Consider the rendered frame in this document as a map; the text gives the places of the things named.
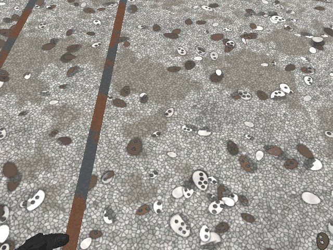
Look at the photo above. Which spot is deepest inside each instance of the left robot hand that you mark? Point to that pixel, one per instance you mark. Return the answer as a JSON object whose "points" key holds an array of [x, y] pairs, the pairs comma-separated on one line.
{"points": [[45, 242]]}

